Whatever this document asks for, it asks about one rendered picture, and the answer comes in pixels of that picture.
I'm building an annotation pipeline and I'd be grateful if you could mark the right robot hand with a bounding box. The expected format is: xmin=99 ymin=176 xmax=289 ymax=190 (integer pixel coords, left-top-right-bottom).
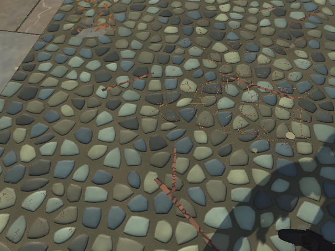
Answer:
xmin=278 ymin=229 xmax=335 ymax=251

